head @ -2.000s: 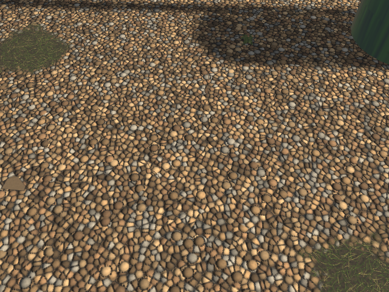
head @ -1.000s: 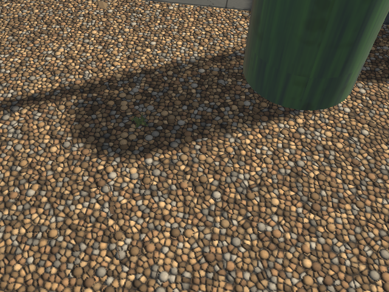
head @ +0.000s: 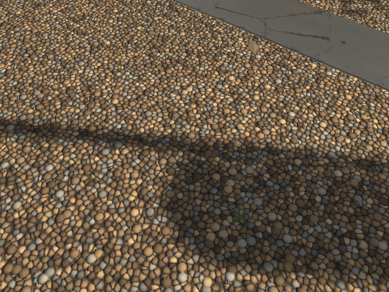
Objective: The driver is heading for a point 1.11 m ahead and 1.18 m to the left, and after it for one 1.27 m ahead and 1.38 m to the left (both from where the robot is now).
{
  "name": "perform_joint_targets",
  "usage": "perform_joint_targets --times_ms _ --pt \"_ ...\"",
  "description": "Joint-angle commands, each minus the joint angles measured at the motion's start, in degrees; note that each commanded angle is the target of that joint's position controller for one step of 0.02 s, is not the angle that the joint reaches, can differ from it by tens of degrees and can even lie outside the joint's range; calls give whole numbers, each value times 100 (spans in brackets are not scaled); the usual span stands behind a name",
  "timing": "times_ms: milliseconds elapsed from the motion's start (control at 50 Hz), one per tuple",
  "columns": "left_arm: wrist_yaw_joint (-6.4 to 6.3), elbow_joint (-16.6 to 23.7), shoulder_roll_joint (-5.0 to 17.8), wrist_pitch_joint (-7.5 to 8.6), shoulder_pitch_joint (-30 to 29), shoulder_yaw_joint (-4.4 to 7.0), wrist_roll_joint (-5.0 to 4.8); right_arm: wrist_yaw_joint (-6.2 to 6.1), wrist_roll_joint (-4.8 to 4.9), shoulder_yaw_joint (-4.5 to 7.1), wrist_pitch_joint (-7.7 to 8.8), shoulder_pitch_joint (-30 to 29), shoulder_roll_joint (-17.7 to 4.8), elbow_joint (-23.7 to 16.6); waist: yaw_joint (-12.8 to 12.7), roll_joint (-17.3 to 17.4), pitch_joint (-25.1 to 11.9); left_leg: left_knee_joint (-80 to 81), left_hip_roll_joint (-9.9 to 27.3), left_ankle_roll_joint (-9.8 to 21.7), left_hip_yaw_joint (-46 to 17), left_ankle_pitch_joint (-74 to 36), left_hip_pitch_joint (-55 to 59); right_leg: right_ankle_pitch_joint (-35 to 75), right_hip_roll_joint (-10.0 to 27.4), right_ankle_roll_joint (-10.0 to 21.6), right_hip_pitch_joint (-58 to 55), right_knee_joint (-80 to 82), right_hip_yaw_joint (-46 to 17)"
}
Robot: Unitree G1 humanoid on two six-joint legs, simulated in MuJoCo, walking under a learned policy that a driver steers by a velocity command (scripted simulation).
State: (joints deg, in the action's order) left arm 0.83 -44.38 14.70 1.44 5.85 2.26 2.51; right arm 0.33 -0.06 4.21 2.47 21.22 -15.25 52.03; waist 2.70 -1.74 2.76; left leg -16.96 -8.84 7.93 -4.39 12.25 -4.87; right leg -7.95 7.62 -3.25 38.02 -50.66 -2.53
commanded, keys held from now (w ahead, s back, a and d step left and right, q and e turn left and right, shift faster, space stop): w+q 0.94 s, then w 0.06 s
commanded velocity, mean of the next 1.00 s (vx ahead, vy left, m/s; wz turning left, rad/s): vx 0.50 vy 0.00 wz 0.59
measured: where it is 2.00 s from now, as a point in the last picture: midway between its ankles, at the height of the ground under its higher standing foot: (78, 173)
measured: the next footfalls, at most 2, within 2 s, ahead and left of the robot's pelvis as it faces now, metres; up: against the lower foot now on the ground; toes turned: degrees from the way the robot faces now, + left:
right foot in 0.20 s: +0.31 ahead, -0.13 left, +0.00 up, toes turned +9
left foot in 0.74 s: +0.49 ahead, +0.16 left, +0.00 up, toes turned +30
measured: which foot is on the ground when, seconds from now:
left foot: down 0.00-0.22, up 0.24-0.72, down 0.74-1.00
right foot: up 0.00-0.18, down 0.20-0.76, up 0.78-1.00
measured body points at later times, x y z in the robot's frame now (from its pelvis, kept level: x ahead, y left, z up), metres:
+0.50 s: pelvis +0.27 -0.04 +0.00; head +0.30 -0.04 +0.45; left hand +0.23 +0.24 -0.12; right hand +0.48 -0.26 -0.12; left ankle +0.29 +0.11 -0.67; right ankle +0.27 -0.14 -0.74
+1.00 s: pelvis +0.49 +0.12 +0.00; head +0.51 +0.15 +0.45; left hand +0.46 +0.41 -0.12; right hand +0.69 -0.09 -0.12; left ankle +0.45 +0.14 -0.74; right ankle +0.65 +0.00 -0.67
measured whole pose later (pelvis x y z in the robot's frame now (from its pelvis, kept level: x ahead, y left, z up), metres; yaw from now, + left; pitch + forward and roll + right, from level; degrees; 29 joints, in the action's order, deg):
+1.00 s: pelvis +0.49 +0.12 +0.00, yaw +36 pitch +1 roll +0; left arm 1.2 -41.9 15.9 0.7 9.6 2.3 2.6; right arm 0.7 -0.2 3.5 2.0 19.8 -15.6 46.8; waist 1.2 -2.1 2.9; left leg -18.9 -8.4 7.8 -2.7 10.6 -8.6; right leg -13.6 8.0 -2.8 35.9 -58.0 -1.2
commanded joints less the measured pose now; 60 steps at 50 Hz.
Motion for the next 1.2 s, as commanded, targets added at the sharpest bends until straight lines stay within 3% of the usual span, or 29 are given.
perform_joint_targets --times_ms 20,80,120,160,180,200,220,240,260,280,300,320,360,420,560,620,660,700,720,740,760,780,800,820,840,880,960,1140,1200 --pt "27 520 380 51 -600 45 -30 -34 -14 182 56 388 -858 -261 145 513 -34 367 1401 571 -1250 -2156 155 539 -301 -19 157 609 247" --pt "51 729 407 112 -1065 -1 -68 -75 -64 184 40 617 -894 -259 304 553 -20 103 1493 557 -1439 -2546 550 578 -490 63 137 1164 240" --pt "51 825 487 163 -1115 -4 -94 -119 -94 200 40 584 -965 -305 248 614 -20 -107 1591 466 -1620 -2753 653 451 -587 169 -185 1550 159" --pt "13 703 653 216 -525 44 -117 -144 -109 229 57 220 -1091 -428 -115 687 -128 -467 1575 230 -1673 -3183 320 98 -755 335 -1284 1999 133" --pt "-43 511 804 253 95 111 -121 -116 -109 242 85 69 -1154 -478 -384 630 -409 -1036 1434 108 -1643 -3678 118 -92 -926 437 -2179 2127 207" --pt "-116 316 977 329 903 184 -84 -57 -57 228 129 -32 -1114 -497 -821 306 -851 -2147 1060 -34 -1363 -3491 -276 41 -722 601 -3352 2486 76" --pt "-226 293 1407 359 1828 278 55 -10 5 94 182 61 -636 -687 -1091 -332 -1766 -3776 693 -154 -918 -1747 -1002 -1236 660 867 -4689 2645 -1285" --pt "-223 345 1814 282 1580 366 110 -20 141 32 150 760 -290 -845 -544 -1707 -2110 -5038 -132 -289 -358 2095 -2661 -1529 1902 1467 -5490 3425 -3948" --pt "-188 402 1297 209 1187 307 0 -75 -77 74 50 686 -761 -639 -387 -799 -1453 -5565 470 -244 -357 1680 -3105 -2186 1746 1498 -4798 3473 -4000" --pt "-168 466 789 200 831 187 -52 -25 -121 93 15 302 -798 -627 -368 -177 -738 -5481 688 -277 -265 1110 -3072 -2021 1463 1387 -4028 3564 -3011" --pt "-147 432 572 211 669 127 -44 21 -121 73 -7 79 -689 -657 -320 17 -380 -5259 865 -334 -183 800 -2953 -1276 1159 1272 -3523 3695 -2172" --pt "-158 366 530 240 706 108 -48 74 -172 71 -56 -21 -629 -681 -284 -210 -258 -5089 997 -383 -122 694 -2847 -716 944 1168 -3264 3786 -1581" --pt "-134 207 535 347 883 109 -103 170 -208 50 -183 -41 -536 -723 -213 -478 -230 -5021 1067 -452 -10 560 -2703 199 754 1112 -3034 3909 -875" --pt "-84 72 598 466 1077 156 -160 266 -200 10 -260 -516 -437 -942 -215 -402 -179 -4882 1184 -517 49 161 -3161 815 800 1209 -3166 4112 -290" --pt "-89 -178 684 443 1398 202 -146 428 -180 -150 -205 -1876 -195 -1435 -448 -332 124 -2900 1261 -560 582 -1104 -3183 1339 602 1082 -3330 4209 959" --pt "-130 -302 831 391 1637 245 -146 468 -215 -166 -207 -2268 -231 -1603 -544 -319 225 -2253 1198 -384 885 -821 -2966 1667 762 1006 -3699 4079 1187" --pt "-161 -389 934 307 1763 265 -141 445 -255 -142 -216 -2317 -294 -1660 -524 -335 185 -1971 1015 -201 1070 -323 -2754 2617 842 942 -4060 3670 1375" --pt "-193 -445 1116 209 1810 296 -133 376 -289 -71 -205 -1864 -410 -1562 -290 -429 -184 -1772 600 49 1258 298 -2037 4390 863 885 -4295 2574 1587" --pt "-198 -430 1168 151 1780 296 -149 322 -306 3 -157 -1171 -517 -1360 16 -344 -599 -1493 355 210 1266 328 -1209 4606 819 841 -4126 1527 1693" --pt "-193 -329 1130 127 1715 272 -135 230 -354 137 -115 -134 -773 -1023 473 12 -1199 -1172 470 433 836 299 244 3623 688 665 -3266 31 1781" --pt "-101 64 476 153 1935 115 -179 138 -343 307 -122 114 -1446 -1040 278 1262 -1871 -949 2249 1023 -1779 1091 2109 -485 90 349 -1011 -1916 1738" --pt "-54 369 736 190 1437 176 -116 81 -138 367 -182 228 -1693 -1217 405 1269 -2246 -22 2975 1530 -4139 577 2515 -2481 -782 165 235 -3038 706" --pt "-36 502 845 217 785 195 -109 24 -93 336 -218 167 -1532 -1059 450 591 -1401 3 2708 1333 -3056 -91 2132 -1858 -411 244 811 -3017 191" --pt "-31 479 715 283 816 131 -167 -15 -50 262 -194 -105 -1230 -998 187 421 -759 11 2515 1158 -2295 -861 1267 -1324 -186 279 610 -2509 212" --pt "-41 369 690 279 943 131 -140 -28 -53 195 -153 -382 -1001 -1005 -104 215 -442 79 2156 900 -1768 -1503 582 -1161 -26 276 174 -1979 188" --pt "-24 264 668 86 1280 129 23 -29 -2 106 -61 -704 -776 -1063 -457 343 -425 205 1735 759 -1213 -2128 -162 -1114 47 161 -533 -1566 160" --pt "36 390 518 -86 907 112 20 19 -8 141 66 -332 -894 -935 -400 341 -319 519 1518 782 -1104 -1873 -427 -545 -38 8 -313 -929 292" --pt "113 826 437 22 -719 35 -48 -53 -46 48 157 705 -787 -463 233 461 75 488 1651 442 -1003 -2618 741 784 -293 250 280 1066 412" --pt "132 949 475 81 -924 27 -76 -115 -98 37 155 780 -855 -349 220 526 203 361 1823 377 -1045 -3040 984 556 -476 472 -25 1562 465"
Keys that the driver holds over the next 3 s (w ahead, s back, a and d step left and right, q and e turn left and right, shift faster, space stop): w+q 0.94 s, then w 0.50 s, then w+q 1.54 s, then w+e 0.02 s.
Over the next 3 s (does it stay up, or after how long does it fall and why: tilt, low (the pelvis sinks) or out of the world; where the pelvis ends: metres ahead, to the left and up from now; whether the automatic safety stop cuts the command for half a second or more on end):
stays up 1.12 0.95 -0.02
